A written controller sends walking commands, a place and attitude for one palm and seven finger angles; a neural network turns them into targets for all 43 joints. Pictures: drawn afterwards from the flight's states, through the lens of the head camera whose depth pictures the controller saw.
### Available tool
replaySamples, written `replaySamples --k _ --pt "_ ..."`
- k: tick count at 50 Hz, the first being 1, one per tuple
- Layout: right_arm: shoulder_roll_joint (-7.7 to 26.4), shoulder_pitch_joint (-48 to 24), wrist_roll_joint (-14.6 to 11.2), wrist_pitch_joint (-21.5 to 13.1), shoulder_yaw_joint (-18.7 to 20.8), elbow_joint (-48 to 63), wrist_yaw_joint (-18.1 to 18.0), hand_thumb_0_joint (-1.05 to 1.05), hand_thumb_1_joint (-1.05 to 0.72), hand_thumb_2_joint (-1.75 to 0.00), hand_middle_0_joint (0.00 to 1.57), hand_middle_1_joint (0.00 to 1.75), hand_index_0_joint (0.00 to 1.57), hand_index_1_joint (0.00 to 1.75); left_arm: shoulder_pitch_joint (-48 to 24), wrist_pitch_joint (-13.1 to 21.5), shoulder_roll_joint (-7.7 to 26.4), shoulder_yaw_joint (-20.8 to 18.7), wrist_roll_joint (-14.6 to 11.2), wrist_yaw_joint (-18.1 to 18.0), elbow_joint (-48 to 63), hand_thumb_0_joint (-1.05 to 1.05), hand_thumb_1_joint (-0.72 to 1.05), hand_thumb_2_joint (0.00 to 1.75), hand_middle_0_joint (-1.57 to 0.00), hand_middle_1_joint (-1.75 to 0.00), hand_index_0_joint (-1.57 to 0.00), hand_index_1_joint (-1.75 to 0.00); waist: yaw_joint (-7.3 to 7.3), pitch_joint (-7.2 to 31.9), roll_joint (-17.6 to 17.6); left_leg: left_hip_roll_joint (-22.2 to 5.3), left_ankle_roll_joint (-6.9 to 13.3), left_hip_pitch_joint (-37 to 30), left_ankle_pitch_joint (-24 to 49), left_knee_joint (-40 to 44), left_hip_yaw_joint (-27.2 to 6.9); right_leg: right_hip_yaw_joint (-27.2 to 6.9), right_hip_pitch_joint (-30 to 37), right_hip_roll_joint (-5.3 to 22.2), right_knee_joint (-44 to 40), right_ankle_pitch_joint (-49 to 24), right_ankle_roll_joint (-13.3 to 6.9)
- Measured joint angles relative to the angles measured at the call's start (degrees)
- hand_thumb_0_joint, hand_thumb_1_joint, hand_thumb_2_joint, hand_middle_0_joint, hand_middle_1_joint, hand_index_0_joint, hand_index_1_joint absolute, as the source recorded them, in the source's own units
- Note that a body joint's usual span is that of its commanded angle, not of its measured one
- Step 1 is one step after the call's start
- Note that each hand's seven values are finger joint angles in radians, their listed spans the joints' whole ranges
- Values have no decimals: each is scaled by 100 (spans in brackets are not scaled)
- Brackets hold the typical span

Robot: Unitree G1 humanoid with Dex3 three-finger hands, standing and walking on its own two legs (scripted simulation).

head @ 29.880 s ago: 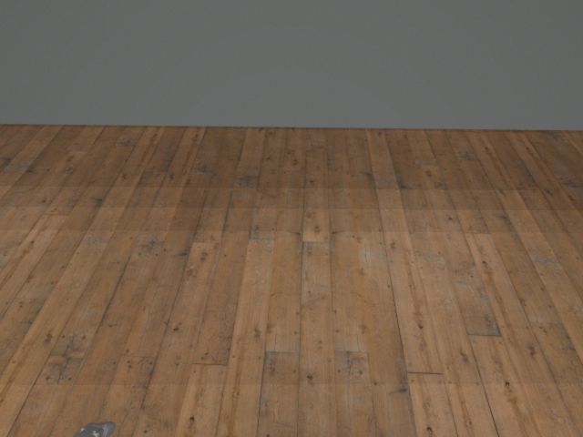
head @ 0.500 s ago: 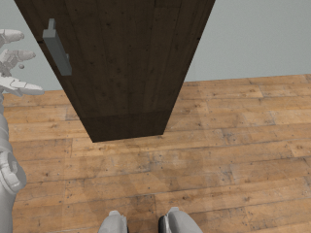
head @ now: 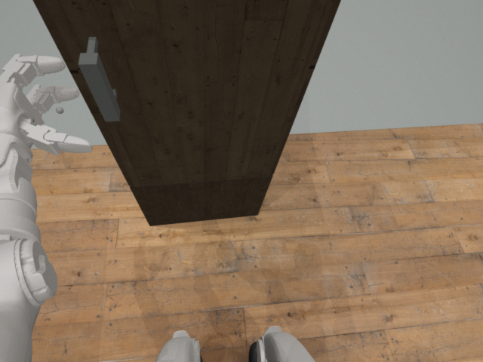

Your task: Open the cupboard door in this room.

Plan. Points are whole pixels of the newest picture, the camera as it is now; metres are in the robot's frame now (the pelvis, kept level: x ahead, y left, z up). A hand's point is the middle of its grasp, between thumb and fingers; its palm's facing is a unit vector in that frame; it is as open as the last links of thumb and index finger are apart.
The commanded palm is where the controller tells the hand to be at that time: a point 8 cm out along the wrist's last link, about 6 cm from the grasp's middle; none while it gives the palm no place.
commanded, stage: slide the fingers in behind the handle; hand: left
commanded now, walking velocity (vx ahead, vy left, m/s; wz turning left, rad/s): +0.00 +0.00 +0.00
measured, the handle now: (103, 81) +0.55 +0.20 +0.09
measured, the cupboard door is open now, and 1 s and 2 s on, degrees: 0 0 0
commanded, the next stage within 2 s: close the thumb around the handle in 1.36 s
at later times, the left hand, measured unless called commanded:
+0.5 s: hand (93, 105) +0.50 +0.21 +0.09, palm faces +0.07 -1.00 -0.01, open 14.0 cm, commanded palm +0.47 +0.25 +0.09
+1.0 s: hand (115, 105) +0.50 +0.18 +0.09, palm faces +0.08 -1.00 +0.00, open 14.0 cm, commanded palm +0.47 +0.22 +0.09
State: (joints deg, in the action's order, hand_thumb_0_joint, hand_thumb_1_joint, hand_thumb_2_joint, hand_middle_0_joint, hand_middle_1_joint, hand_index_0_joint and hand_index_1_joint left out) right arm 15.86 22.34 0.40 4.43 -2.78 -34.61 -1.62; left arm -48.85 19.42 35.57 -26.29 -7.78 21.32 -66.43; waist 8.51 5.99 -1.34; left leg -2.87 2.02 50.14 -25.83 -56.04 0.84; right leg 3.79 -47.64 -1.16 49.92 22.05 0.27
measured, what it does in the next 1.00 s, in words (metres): stands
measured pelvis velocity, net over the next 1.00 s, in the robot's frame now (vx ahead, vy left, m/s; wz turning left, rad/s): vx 0.00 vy -0.01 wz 0.00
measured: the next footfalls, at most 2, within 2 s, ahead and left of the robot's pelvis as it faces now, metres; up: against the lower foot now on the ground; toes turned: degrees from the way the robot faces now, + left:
none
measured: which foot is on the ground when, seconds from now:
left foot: down 0.00-1.00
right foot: down 0.00-1.00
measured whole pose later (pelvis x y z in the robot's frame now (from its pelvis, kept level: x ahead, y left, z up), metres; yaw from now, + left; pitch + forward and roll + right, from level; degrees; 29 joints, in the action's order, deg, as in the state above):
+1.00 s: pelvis +0.00 -0.01 +0.00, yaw +0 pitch +19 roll -2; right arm 15.2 22.5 1.0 3.0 -1.4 -35.9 -0.1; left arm -49.2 21.3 25.6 -22.1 -5.8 9.8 -64.7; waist 8.4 6.4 -2.0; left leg -2.8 1.1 48.3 -25.2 -54.6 1.3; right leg 3.2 -47.1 -1.1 50.6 22.5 -0.7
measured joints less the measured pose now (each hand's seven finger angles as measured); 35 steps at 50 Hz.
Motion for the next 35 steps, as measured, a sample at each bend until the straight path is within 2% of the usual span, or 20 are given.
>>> replaySamples --k 13,26,35 --pt "-4 50 47 -88 15 -78 18 0 -90 -90 21 30 20 30 -244 9 -168 58 180 -385 -58 -2 -50 30 -30 -120 -30 -120 104 -43 -24 -4 -24 106 22 -20 7 -10 -134 -3 66 0 -26" --pt "-65 170 28 -27 82 -61 106 0 -90 -90 21 30 20 30 148 70 -544 122 139 -668 233 -2 -50 30 -30 -120 -30 -120 33 32 -62 -34 -60 -189 25 160 80 -86 92 -38 -38 8 -55" --pt "-45 14 33 -109 99 -110 92 0 -90 -90 21 30 20 30 -8 161 -674 300 150 -771 78 -2 -50 30 -30 -120 -30 -120 -4 14 -47 -5 -83 -165 45 125 19 -27 80 -11 28 33 -81"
